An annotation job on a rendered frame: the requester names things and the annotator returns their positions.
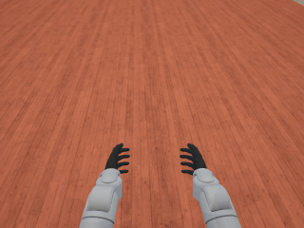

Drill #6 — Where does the right robot hand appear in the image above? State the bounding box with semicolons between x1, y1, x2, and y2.
180;143;207;176

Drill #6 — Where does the robot right forearm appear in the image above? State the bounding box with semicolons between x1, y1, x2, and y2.
192;168;241;228

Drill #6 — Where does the left robot hand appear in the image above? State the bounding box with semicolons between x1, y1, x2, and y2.
104;143;130;174

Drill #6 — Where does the robot left forearm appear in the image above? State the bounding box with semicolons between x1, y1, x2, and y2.
79;168;123;228

